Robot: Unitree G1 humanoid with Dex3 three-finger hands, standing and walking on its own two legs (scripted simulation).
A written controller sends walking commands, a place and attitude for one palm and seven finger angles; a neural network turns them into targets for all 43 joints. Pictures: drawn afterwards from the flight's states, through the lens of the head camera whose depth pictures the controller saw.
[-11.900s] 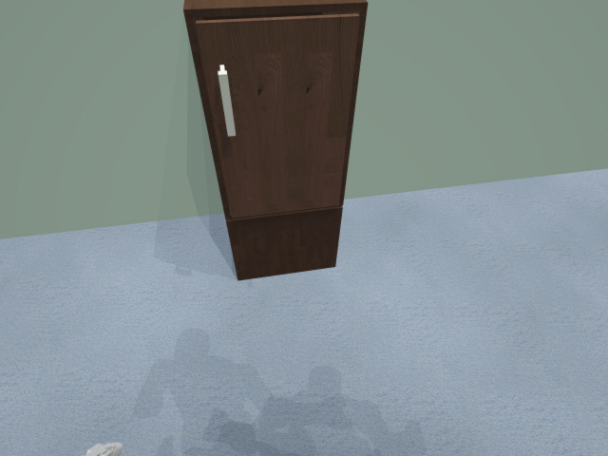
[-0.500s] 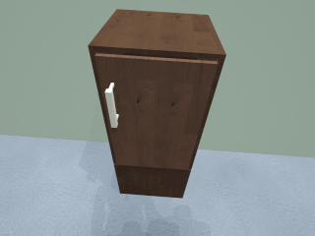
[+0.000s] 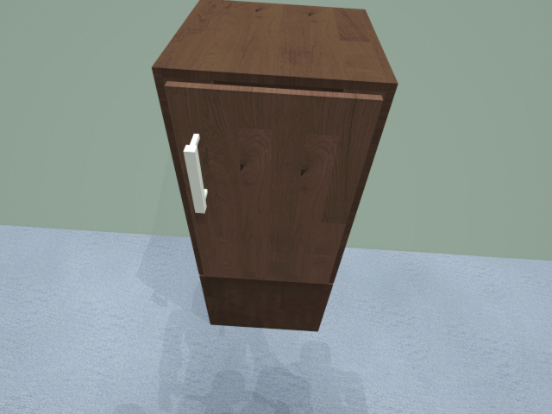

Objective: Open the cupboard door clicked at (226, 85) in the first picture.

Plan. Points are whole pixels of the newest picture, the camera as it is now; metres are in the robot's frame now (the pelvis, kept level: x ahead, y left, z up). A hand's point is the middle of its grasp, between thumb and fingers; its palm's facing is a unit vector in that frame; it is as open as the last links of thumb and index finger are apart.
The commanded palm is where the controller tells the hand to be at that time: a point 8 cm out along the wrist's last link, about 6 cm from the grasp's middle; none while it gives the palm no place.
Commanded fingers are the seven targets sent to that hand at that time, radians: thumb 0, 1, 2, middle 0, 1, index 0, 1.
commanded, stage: come to a stop and stand still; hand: left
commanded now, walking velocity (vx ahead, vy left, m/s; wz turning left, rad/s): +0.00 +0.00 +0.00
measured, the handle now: (198, 175) +0.53 +0.19 +0.04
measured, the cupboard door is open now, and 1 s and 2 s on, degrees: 0 0 0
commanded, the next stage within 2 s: look again from close up in 0.82 s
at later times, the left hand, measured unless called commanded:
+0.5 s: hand out of the picture -0.08 +0.15 -0.18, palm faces +0.05 -0.98 -0.17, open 7.4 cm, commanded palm none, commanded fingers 0.00 0.90 0.90 -0.20 -0.30 -0.20 -0.30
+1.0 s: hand out of the picture -0.07 +0.13 -0.18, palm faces +0.05 -0.99 -0.16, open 7.3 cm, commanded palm none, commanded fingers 0.00 0.90 0.90 -0.20 -0.30 -0.20 -0.30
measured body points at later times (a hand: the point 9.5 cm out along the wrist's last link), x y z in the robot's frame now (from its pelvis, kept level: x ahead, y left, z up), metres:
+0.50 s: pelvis -0.04 +0.00 +0.00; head -0.04 +0.00 +0.45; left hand -0.08 +0.21 -0.16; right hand -0.05 -0.21 -0.16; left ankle -0.01 +0.07 -0.74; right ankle +0.00 -0.15 -0.74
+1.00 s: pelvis -0.04 -0.02 +0.00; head -0.04 -0.01 +0.45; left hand -0.07 +0.18 -0.16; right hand -0.06 -0.23 -0.16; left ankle -0.01 +0.07 -0.74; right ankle +0.00 -0.15 -0.74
